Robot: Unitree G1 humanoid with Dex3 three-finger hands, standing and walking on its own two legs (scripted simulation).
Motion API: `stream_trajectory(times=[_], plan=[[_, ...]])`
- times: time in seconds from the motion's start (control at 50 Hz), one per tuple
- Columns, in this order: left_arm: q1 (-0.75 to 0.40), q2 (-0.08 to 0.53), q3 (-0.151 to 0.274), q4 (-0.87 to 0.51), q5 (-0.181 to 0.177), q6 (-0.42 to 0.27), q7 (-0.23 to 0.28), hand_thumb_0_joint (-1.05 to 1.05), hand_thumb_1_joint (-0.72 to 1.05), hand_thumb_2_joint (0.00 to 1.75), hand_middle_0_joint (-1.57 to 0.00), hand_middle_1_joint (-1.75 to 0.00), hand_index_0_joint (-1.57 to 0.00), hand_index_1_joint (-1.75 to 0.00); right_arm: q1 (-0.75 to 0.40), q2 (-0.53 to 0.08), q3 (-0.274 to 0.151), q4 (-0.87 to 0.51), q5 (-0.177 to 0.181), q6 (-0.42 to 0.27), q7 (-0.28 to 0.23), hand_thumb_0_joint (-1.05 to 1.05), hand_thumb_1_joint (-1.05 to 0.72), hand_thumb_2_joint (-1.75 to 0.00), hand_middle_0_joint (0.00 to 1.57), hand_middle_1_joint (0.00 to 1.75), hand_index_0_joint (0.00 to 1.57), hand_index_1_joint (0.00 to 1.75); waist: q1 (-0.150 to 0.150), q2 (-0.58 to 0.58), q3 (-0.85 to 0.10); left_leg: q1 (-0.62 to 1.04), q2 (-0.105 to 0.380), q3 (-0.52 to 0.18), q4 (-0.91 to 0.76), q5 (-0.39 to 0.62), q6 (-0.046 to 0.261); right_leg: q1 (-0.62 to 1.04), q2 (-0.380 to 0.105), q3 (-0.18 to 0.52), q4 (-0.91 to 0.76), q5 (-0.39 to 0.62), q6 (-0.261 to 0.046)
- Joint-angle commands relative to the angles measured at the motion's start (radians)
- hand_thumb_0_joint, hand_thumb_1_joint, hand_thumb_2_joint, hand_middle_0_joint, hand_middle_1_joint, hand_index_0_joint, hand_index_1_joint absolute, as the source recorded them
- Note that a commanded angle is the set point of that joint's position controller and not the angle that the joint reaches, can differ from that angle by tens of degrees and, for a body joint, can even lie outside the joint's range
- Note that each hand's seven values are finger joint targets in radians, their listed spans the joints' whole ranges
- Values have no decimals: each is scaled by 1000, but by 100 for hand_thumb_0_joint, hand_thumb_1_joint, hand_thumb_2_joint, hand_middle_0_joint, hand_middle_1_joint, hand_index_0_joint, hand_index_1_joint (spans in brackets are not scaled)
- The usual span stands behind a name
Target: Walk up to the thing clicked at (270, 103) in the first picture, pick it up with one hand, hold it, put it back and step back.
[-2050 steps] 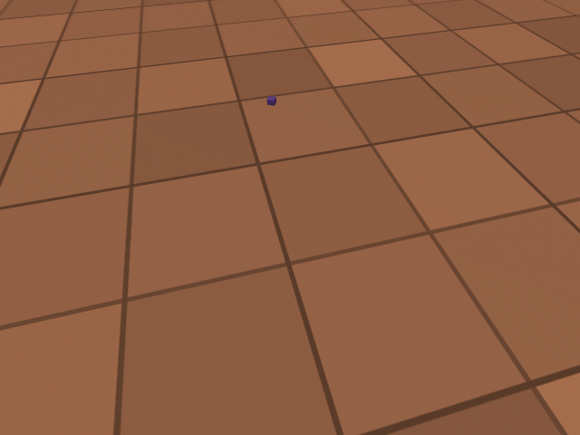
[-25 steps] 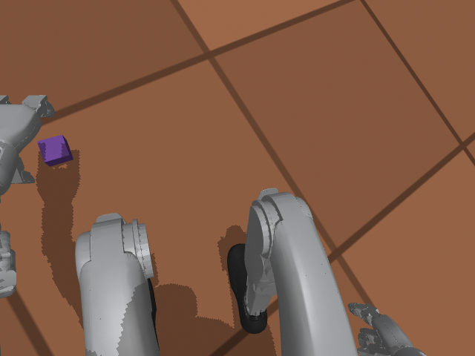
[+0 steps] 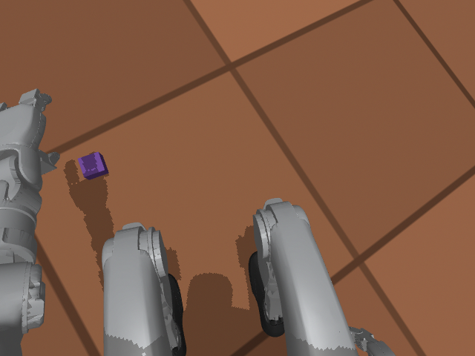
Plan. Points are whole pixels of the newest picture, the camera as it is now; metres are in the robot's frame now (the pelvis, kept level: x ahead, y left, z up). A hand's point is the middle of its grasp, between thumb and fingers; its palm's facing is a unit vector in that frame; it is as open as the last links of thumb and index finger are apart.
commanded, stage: home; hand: left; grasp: from above
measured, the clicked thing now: (93, 166) +0.49 +0.28 -0.36
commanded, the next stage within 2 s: none
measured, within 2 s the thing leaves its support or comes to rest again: neither
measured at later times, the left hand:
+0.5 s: hand out of the picture +0.27 +0.23 +0.09, palm faces -0.04 -0.89 -0.46, open 7.4 cm
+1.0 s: hand out of the picture +0.22 +0.20 +0.28, palm faces +0.18 -0.96 -0.21, open 7.4 cm
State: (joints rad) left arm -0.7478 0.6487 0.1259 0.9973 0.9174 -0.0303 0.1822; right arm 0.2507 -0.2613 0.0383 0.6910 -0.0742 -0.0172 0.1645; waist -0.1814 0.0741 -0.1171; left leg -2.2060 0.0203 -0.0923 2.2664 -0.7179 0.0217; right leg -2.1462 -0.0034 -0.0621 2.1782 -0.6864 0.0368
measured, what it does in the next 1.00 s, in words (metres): rises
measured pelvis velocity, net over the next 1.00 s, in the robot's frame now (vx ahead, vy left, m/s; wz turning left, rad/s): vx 0.07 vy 0.00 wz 0.13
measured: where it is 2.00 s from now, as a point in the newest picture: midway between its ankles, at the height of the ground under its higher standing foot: (222, 321)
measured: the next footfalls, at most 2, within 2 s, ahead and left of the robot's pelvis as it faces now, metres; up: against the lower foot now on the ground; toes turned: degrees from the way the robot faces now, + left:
none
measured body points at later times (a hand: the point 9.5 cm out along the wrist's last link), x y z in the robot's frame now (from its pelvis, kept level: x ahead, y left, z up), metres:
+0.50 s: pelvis +0.00 +0.00 +0.19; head +0.13 +0.04 +0.62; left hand +0.27 +0.28 +0.12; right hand +0.24 -0.23 +0.11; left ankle +0.07 +0.12 -0.34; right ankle +0.09 -0.13 -0.34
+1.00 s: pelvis +0.07 +0.00 +0.33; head +0.09 +0.00 +0.78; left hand +0.21 +0.25 +0.30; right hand +0.23 -0.24 +0.26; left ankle +0.06 +0.12 -0.34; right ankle +0.09 -0.13 -0.34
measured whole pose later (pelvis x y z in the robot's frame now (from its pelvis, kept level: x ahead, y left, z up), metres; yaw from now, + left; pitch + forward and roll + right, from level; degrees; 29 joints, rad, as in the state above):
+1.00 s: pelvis +0.07 +0.00 +0.33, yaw +7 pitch +12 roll -3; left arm 0.48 0.22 0.04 -0.11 -0.07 0.45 0.06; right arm 0.34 -0.22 0.04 0.52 0.03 -0.19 -0.19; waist -0.07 0.06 -0.20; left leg -0.76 0.03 -0.06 1.04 -0.49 -0.01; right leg -0.72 0.00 -0.07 0.97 -0.47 0.01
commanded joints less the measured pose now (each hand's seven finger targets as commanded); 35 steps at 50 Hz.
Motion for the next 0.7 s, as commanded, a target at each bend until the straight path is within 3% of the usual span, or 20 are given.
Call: stream_trajectory(times=[0.0,0.06,0.12,0.18,0.2,0.26,0.28,0.32,0.36,0.46,0.48,0.68], plan=[[-26,198,50,-387,-199,29,-77,0,84,89,-20,-30,-20,-30,150,-235,-113,-87,40,4,-41,0,-90,-90,20,30,20,30,44,54,-739,533,-24,54,-354,325,27,591,38,-25,-348,347,-61],[40,151,37,-546,-294,42,-129,0,90,90,-20,-30,-20,-30,106,-215,-125,-128,55,1,-64,0,-90,-90,20,30,20,30,65,53,-743,579,-18,50,-421,261,27,644,34,-9,-414,292,-61],[158,41,0,-600,-383,57,-147,0,90,90,-20,-30,-20,-30,56,-206,-132,-149,67,-13,-87,0,-90,-90,20,30,20,30,61,45,-613,632,-11,22,-520,137,17,605,26,-11,-488,175,-67],[217,38,18,-689,-440,77,-141,0,90,90,-20,-30,-20,-30,7,-202,-129,-171,80,-27,-112,0,-90,-90,20,30,20,30,92,94,-569,741,-3,-9,-635,42,7,609,25,-6,-542,107,-71],[266,12,2,-689,-458,91,-139,0,90,90,-20,-30,-20,-30,-10,-193,-124,-180,85,-33,-119,0,-90,-90,20,30,20,30,96,98,-551,769,1,-14,-671,29,5,627,25,-6,-556,105,-68],[300,-47,-19,-828,-528,125,-127,0,90,90,-20,-30,-20,-30,-45,-186,-122,-195,97,-56,-145,0,-90,-90,20,30,20,30,93,142,-576,892,3,-20,-751,49,-4,683,21,1,-611,131,-66],[337,-38,9,-825,-555,142,-118,0,90,90,-20,-30,-20,-30,-58,-184,-118,-195,101,-63,-155,0,-90,-90,20,30,20,30,99,125,-575,925,2,-26,-771,56,-5,706,19,1,-632,135,-64],[409,-103,-31,-850,-609,170,-114,0,90,90,-20,-30,-20,-30,-84,-173,-110,-199,106,-76,-172,0,-90,-90,20,30,20,30,78,104,-516,956,0,-29,-817,50,-5,738,18,5,-683,125,-61],[435,-93,-13,-881,-655,196,-108,0,90,90,-20,-30,-20,-30,-96,-171,-103,-208,109,-90,-190,0,-90,-90,20,30,20,30,87,106,-514,1020,-1,-31,-857,66,-5,781,17,11,-724,135,-61],[595,-158,-21,-944,-794,262,-95,0,90,90,-20,-30,-20,-30,-114,-134,-81,-239,114,-119,-224,0,-90,-90,20,30,20,30,84,56,-439,1107,-9,-10,-965,75,1,942,15,31,-883,126,-57],[615,-159,-13,-983,-818,272,-92,0,90,90,-20,-30,-20,-30,-115,-130,-79,-247,115,-125,-230,0,-90,-90,20,30,20,30,96,65,-443,1134,-9,-9,-988,85,1,981,14,33,-906,132,-57],[921,-281,-4,-1073,-958,391,-91,0,90,90,-20,-30,-20,-30,-50,-86,-37,-274,119,-171,-313,0,-90,-90,20,30,20,30,102,18,-317,1367,-9,-5,-1204,295,-8,1278,20,22,-1139,297,-54]])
